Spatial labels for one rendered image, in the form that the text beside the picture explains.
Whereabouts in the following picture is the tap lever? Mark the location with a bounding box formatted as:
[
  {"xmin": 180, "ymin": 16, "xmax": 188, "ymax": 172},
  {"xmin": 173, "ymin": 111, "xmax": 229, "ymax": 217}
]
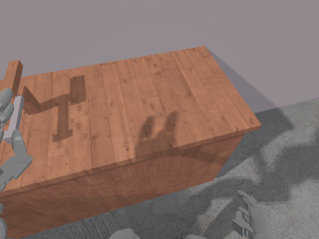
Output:
[{"xmin": 2, "ymin": 95, "xmax": 25, "ymax": 144}]

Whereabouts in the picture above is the counter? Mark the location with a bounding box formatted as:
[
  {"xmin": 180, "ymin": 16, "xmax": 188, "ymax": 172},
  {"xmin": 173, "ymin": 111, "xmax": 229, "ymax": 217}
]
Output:
[{"xmin": 0, "ymin": 46, "xmax": 262, "ymax": 239}]

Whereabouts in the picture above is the robot left thigh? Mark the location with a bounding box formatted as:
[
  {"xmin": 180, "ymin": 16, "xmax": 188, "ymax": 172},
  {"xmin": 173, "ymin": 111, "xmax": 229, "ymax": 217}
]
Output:
[{"xmin": 109, "ymin": 229, "xmax": 141, "ymax": 239}]

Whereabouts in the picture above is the robot right hand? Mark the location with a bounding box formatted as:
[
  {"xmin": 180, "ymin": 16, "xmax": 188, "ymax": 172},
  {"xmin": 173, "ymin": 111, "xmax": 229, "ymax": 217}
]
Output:
[{"xmin": 232, "ymin": 190, "xmax": 272, "ymax": 239}]

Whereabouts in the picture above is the robot left hand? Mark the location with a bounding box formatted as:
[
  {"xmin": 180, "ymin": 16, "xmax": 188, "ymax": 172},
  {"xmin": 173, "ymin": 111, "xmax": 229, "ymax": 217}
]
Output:
[{"xmin": 0, "ymin": 88, "xmax": 33, "ymax": 192}]

